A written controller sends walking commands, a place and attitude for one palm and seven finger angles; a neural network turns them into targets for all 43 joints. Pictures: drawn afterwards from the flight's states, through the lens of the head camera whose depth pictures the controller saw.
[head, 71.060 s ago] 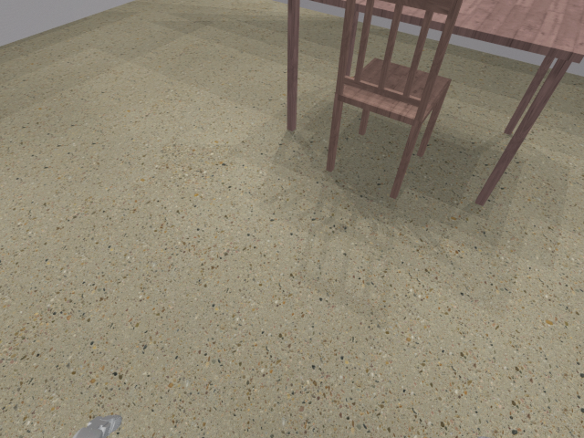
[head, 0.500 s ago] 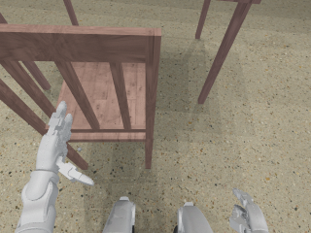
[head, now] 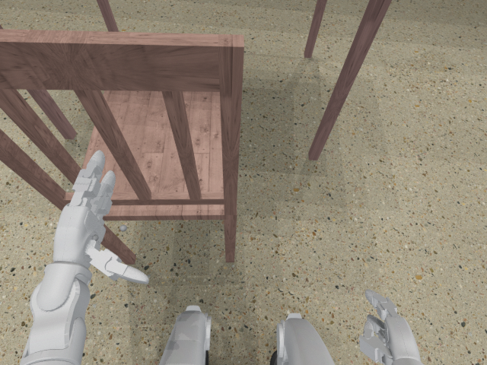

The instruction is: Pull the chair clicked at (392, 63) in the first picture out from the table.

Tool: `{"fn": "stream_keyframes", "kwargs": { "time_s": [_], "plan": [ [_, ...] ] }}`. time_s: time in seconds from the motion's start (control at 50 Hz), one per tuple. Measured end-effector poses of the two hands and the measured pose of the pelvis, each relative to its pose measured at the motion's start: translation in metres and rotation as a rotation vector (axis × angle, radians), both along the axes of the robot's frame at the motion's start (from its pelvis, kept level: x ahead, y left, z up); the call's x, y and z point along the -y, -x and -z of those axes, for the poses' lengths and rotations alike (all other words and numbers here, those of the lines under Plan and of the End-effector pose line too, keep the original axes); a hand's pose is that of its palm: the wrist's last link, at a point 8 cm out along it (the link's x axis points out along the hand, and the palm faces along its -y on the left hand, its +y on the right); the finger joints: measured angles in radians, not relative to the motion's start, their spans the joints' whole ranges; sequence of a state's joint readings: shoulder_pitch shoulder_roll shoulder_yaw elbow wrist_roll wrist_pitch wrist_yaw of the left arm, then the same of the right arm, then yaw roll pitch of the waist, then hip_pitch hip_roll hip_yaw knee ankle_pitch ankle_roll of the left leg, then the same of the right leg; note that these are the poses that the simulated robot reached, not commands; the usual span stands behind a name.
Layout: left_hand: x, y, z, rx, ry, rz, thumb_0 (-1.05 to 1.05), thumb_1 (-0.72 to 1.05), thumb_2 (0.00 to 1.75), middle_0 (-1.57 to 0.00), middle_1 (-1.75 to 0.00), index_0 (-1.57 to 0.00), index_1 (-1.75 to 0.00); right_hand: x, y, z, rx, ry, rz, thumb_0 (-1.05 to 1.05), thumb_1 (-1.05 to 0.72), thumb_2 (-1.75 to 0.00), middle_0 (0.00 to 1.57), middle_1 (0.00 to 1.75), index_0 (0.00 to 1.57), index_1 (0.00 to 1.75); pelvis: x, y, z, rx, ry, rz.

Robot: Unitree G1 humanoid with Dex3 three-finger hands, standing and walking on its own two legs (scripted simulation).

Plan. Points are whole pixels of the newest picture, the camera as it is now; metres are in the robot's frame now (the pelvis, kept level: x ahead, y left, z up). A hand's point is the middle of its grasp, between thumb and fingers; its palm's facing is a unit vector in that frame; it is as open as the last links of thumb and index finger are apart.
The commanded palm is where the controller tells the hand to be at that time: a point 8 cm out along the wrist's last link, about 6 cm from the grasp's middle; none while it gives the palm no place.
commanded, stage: aim the fingers beside a spindle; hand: left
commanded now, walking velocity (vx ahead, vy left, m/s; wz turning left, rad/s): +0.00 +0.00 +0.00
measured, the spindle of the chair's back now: (122, 154) +0.44 +0.22 +0.03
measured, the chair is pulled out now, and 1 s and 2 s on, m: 0.32 0.32 0.32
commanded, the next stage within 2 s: push the fingers through the gap in 1.58 s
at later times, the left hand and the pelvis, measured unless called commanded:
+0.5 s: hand (120, 221) +0.33 +0.20 +0.03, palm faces +0.01 -1.00 -0.04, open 16.9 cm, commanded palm +0.31 +0.25 +0.03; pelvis +0.00 +0.00 +0.00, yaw +0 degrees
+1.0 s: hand (125, 212) +0.34 +0.20 +0.03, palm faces +0.00 -1.00 -0.03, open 16.9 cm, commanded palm +0.32 +0.25 +0.03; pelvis +0.00 +0.01 +0.01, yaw +0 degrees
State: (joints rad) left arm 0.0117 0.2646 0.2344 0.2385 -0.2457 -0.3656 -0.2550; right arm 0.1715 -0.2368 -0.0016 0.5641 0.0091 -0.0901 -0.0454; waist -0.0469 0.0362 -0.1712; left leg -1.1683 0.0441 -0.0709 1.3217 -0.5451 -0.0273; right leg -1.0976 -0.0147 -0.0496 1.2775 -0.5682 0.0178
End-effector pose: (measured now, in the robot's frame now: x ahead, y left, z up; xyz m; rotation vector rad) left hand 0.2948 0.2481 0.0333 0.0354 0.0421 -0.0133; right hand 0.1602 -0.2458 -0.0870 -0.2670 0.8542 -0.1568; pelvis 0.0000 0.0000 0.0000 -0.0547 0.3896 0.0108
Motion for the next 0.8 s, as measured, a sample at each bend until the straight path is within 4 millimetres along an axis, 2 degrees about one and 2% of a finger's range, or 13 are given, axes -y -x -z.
{"fn": "stream_keyframes", "kwargs": {
  "time_s": [0.08, 0.16, 0.26, 0.38, 0.8],
  "plan": [
    [-0.004, 0.001, -0.003, 0.001, -0.012, -0.031, -0.01, -0.51, 0.27, -0.05, -0.05, -0.04, -0.05, 0.001, 0.006, 0.0, -0.017, -0.006, 0.004, 0.01, -0.9, -0.9, 0.2, 0.3, 0.21, 0.3, 0.0, -0.002, -0.002, 0.0, -0.002, 0.002],
    [-0.009, 0.0, 0.003, -0.017, -0.015, -0.038, -0.01, -0.51, 0.29, -0.05, -0.07, -0.05, -0.07, 0.004, 0.01, 0.002, -0.036, 0.001, 0.007, 0.01, -0.9, -0.9, 0.2, 0.3, 0.21, 0.3, 0.0, -0.003, -0.001, 0.0, -0.001, 0.001],
    [-0.005, -0.002, 0.004, -0.013, -0.003, -0.015, -0.01, -0.5, 0.3, -0.06, -0.07, -0.06, -0.07, 0.006, 0.013, 0.002, -0.045, 0.013, 0.017, 0.01, -0.9, -0.9, 0.2, 0.3, 0.21, 0.3, -0.001, -0.003, -0.001, 0.002, 0.001, 0.0],
    [-0.002, -0.005, -0.002, 0.016, -0.002, -0.008, -0.01, -0.5, 0.3, -0.06, -0.08, -0.06, -0.08, 0.004, 0.011, -0.002, -0.038, 0.014, 0.016, 0.01, -0.9, -0.9, 0.2, 0.3, 0.21, 0.3, -0.003, -0.003, -0.003, 0.002, 0.002, 0.0],
    [-0.005, -0.019, 0.003, 0.001, 0.007, -0.022, -0.01, -0.5, 0.3, -0.06, -0.08, -0.06, -0.08, -0.004, 0.008, -0.001, -0.046, 0.007, 0.006, 0.01, -0.9, -0.9, 0.2, 0.3, 0.21, 0.3, -0.006, -0.003, -0.003, 0.001, 0.003, 0.001]
  ]
}}
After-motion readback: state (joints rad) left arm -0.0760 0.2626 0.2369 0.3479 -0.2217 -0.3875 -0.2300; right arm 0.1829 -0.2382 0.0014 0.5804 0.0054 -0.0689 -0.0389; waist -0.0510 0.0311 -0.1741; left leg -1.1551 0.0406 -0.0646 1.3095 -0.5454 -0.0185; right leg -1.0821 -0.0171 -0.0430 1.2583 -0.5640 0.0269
